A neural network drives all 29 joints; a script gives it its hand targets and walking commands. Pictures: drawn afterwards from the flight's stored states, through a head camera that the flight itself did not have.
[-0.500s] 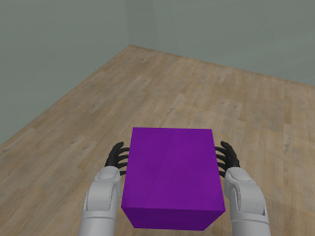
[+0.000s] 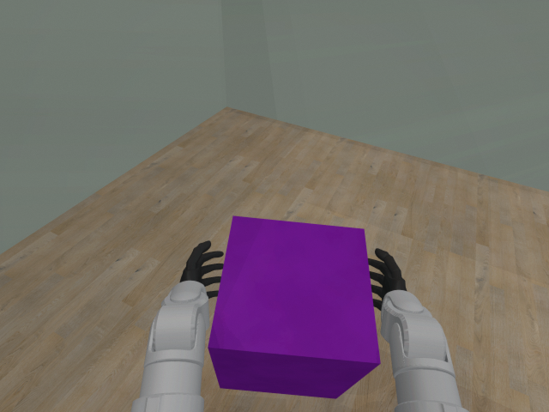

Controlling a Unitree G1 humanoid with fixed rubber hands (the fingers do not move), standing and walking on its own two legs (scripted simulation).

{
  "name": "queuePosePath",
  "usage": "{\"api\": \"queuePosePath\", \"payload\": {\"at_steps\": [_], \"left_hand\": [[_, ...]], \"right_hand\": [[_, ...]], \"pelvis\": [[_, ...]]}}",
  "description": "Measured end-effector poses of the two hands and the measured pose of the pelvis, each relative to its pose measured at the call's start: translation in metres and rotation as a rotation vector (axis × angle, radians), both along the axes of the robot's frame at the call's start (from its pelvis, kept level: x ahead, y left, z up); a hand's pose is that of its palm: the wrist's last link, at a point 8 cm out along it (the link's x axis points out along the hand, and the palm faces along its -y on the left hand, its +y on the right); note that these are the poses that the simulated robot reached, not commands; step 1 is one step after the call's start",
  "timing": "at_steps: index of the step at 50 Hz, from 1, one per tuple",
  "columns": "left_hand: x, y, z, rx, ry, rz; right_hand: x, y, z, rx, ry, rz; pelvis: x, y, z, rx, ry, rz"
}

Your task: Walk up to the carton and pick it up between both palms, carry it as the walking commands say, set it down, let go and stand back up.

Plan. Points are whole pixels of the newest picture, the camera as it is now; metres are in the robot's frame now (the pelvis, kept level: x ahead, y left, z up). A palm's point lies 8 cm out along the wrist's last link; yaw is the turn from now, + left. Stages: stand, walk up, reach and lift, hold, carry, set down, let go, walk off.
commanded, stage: hold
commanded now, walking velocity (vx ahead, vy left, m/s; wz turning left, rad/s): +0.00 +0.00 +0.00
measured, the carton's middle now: (287, 313) +0.30 +0.00 -0.02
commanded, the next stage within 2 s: set down in 0.16 s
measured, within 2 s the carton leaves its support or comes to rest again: neither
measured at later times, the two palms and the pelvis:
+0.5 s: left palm (207, 280) +0.33 +0.14 +0.03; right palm (387, 288) +0.32 -0.16 +0.03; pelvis +0.02 +0.00 +0.01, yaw -9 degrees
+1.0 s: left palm (200, 309) +0.33 +0.16 -0.07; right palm (359, 306) +0.35 -0.14 -0.07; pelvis +0.02 -0.02 -0.02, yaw -8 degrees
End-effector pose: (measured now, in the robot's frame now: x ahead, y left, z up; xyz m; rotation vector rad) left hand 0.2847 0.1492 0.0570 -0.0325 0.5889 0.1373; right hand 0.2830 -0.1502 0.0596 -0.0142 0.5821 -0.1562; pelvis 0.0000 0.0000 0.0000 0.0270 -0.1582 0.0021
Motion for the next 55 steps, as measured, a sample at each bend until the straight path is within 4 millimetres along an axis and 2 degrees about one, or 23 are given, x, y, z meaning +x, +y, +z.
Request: {"api": "queuePosePath", "payload": {"at_steps": [6,11,17,22,30,36,47,55], "left_hand": [[0.005,0.001,-0.009,-0.019,0.042,0.006],[0.005,0.004,-0.007,-0.027,0.046,0.031],[0.022,-0.003,-0.012,0.005,0.106,0.013],[0.036,-0.008,-0.019,0.01,0.102,0.004],[0.047,-0.016,-0.052,0.014,0.141,-0.023],[0.045,-0.012,-0.078,0.026,0.16,-0.001],[0.038,0.007,-0.119,-0.016,0.118,0.079],[0.062,0.009,-0.141,-0.007,0.098,0.037]], "right_hand": [[0.006,0.002,-0.004,-0.022,0.044,0.008],[0.01,0.004,-0.006,-0.006,0.046,0.015],[0.026,-0.003,-0.013,-0.023,0.106,0.026],[0.037,-0.008,-0.021,-0.021,0.104,0.019],[0.042,-0.015,-0.052,-0.015,0.143,-0.006],[0.048,-0.012,-0.081,0.011,0.162,0.01],[0.062,0.007,-0.115,0.01,0.113,0.061],[0.072,0.009,-0.14,0.009,0.094,0.024]], "pelvis": [[-0.01,-0.002,-0.006,0.003,-0.039,-0.078],[-0.006,0.002,-0.001,-0.012,-0.023,-0.1],[0.0,0.006,0.002,-0.013,0.008,-0.138],[0.009,0.002,0.005,-0.005,0.056,-0.151],[0.024,-0.009,0.007,0.002,0.152,-0.157],[0.029,-0.015,0.003,0.006,0.252,-0.157],[0.023,-0.02,-0.01,0.005,0.417,-0.156],[0.009,-0.008,-0.029,-0.005,0.517,-0.138]]}}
